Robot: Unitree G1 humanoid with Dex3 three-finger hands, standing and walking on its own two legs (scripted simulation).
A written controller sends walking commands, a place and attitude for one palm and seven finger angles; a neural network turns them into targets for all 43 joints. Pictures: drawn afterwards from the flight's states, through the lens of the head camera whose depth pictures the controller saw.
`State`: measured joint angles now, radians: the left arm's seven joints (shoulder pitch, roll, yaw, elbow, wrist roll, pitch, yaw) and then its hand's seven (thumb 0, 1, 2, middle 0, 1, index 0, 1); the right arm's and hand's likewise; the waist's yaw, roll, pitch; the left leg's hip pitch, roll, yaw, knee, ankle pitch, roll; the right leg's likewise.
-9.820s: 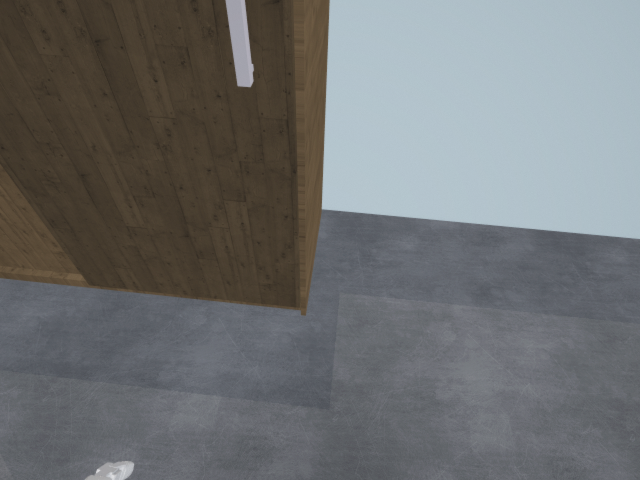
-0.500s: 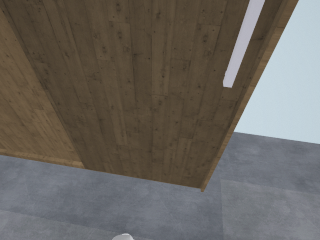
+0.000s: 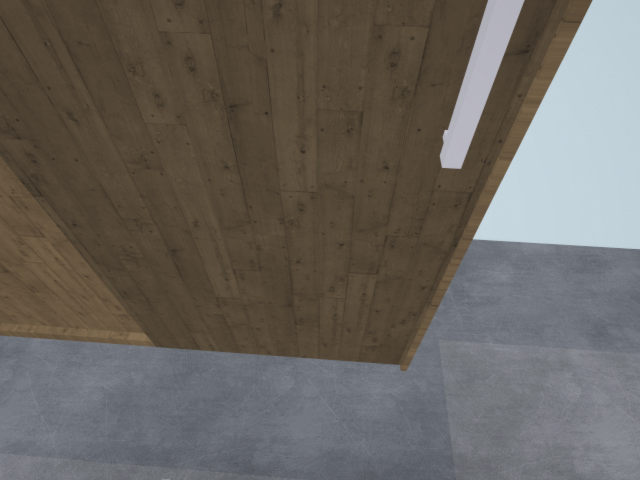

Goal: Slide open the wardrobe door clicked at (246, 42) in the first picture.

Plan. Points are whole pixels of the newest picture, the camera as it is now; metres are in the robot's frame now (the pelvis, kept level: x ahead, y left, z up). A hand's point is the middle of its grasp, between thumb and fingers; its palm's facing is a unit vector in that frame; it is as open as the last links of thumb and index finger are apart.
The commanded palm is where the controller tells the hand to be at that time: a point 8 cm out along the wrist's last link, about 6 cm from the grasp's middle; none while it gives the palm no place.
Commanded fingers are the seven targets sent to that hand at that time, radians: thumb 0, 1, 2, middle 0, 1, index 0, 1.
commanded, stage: come to a stop and stand still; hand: right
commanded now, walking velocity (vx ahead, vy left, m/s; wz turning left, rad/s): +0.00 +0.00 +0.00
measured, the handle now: (478, 58) +0.50 -0.16 +0.26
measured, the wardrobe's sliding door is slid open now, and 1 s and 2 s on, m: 0.00 0.00 0.00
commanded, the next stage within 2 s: look again from close up in 1.22 s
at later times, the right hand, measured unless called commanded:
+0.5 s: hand out of the picture -0.03 -0.17 -0.16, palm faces +0.00 +0.98 -0.19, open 7.4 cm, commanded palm none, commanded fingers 0.00 -0.90 -0.90 0.20 0.30 0.20 0.30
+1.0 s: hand out of the picture -0.04 -0.17 -0.17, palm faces +0.00 +0.98 -0.19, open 7.4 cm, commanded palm none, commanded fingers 0.00 -0.90 -0.90 0.20 0.30 0.20 0.30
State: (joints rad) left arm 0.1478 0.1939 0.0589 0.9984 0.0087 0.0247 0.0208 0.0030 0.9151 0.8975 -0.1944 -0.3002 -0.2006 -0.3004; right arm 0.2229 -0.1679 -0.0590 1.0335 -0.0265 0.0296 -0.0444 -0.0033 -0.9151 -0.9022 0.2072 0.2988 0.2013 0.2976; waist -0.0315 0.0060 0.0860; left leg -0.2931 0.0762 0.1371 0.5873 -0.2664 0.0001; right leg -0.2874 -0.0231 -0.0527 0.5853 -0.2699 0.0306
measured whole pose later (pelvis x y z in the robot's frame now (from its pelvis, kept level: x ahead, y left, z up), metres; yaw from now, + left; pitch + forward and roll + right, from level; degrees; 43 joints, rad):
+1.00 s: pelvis -0.03 -0.01 +0.00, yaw +1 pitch -1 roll +1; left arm 0.36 0.12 0.00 1.07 0.02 -0.01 0.01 0.00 0.91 0.90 -0.20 -0.30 -0.20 -0.30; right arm 0.34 -0.11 0.01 1.09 -0.02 -0.02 -0.05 0.00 -0.91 -0.90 0.21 0.30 0.20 0.30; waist 0.03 -0.04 0.01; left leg -0.20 0.03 0.05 0.55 -0.33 -0.02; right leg -0.34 -0.03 -0.07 0.58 -0.23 -0.03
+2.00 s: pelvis -0.02 +0.00 +0.01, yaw +2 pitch -1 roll +0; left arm 0.19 0.23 0.00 1.11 0.01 -0.02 0.01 0.00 0.90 0.90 -0.20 -0.30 -0.20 -0.30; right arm 0.24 -0.23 0.01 1.07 -0.02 -0.01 -0.02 0.00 -0.91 -0.90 0.21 0.30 0.20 0.30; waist -0.01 0.01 0.03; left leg -0.13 0.03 0.02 0.44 -0.29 -0.01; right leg -0.24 -0.03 -0.09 0.44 -0.19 -0.01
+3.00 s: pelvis -0.02 +0.01 -0.01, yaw +0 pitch +2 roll +1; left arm 0.29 0.24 -0.03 0.64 -0.06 -0.29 0.10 0.01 0.90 0.90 -0.20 -0.30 -0.21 -0.30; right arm 0.32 -0.34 -0.37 -0.08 0.39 -0.13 0.33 0.00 -0.10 -0.56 0.26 0.82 0.26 0.81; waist -0.03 -0.05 -0.07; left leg -0.30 0.01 0.08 0.66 -0.40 0.01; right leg -0.45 -0.05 -0.02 0.69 -0.29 0.01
